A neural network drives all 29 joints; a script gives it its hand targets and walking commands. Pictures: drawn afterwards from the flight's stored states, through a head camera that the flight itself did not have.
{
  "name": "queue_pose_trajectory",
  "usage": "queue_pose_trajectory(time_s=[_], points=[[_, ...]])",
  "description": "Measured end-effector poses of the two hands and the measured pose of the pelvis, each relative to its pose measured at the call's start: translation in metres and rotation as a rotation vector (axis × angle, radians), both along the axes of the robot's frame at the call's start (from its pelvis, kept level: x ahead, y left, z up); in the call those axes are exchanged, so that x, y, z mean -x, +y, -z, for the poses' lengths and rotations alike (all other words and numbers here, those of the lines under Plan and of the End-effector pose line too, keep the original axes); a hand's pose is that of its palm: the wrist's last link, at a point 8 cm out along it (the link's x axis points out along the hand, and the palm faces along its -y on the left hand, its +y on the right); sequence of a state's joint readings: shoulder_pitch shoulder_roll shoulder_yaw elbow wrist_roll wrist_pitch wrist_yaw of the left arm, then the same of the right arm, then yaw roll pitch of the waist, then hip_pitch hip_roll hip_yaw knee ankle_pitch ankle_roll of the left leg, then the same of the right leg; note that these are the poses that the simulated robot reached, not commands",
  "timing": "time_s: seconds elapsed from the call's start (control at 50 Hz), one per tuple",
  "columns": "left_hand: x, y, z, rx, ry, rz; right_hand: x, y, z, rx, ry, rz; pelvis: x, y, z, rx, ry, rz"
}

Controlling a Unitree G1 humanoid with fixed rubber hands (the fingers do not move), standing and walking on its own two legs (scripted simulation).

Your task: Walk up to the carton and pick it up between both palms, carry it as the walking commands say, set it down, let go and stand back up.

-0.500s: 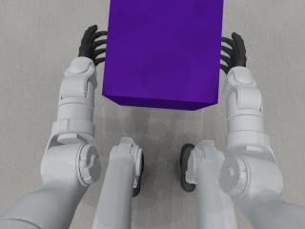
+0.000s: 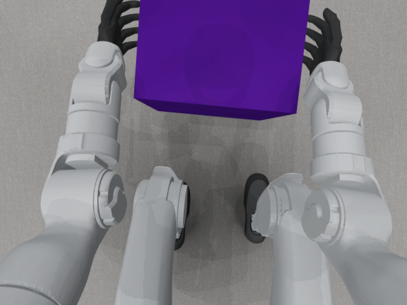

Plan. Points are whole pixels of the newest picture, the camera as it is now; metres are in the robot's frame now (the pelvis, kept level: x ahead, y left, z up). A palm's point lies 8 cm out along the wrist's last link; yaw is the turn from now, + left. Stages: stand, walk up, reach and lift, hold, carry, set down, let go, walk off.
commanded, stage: set down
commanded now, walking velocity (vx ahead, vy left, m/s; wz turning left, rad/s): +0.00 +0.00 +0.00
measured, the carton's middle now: (218, 40) +0.57 +0.03 -0.22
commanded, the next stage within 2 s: none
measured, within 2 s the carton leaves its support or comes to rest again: rests again in 0.70 s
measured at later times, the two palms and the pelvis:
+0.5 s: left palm (127, 52) +0.53 +0.20 -0.20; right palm (307, 57) +0.54 -0.15 -0.19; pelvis +0.00 +0.00 -0.05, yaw -1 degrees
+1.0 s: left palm (129, 54) +0.53 +0.20 -0.21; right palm (306, 62) +0.53 -0.15 -0.20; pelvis -0.01 +0.00 -0.06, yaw +0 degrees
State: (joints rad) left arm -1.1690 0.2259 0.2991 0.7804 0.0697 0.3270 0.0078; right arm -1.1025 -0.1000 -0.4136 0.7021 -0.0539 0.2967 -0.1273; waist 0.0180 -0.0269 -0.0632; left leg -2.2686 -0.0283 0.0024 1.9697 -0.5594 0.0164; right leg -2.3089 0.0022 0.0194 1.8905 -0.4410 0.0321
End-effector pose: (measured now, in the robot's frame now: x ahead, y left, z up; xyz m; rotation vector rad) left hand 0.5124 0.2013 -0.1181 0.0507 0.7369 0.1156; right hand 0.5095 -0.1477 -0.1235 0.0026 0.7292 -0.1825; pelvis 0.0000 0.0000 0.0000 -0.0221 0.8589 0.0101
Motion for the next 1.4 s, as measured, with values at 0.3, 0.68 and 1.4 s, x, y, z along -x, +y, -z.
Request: queue_pose_trajectory(time_s=[0.3,0.68,1.4], points=[[-0.012,0.001,0.053,-0.003,0.012,0.011,-0.016,0.001,0.047,0.021,0.014,-0.014,0.000,0.001,0.033,0.006,-0.047,-0.001],[-0.014,0.004,0.089,0.000,0.031,0.025,-0.028,0.003,0.071,0.037,0.021,-0.031,-0.002,0.003,0.056,0.011,-0.113,0.001],[-0.013,0.003,0.094,0.025,0.024,0.073,-0.022,-0.004,0.085,0.005,0.017,-0.043,0.019,-0.004,0.066,0.000,-0.219,0.008]])
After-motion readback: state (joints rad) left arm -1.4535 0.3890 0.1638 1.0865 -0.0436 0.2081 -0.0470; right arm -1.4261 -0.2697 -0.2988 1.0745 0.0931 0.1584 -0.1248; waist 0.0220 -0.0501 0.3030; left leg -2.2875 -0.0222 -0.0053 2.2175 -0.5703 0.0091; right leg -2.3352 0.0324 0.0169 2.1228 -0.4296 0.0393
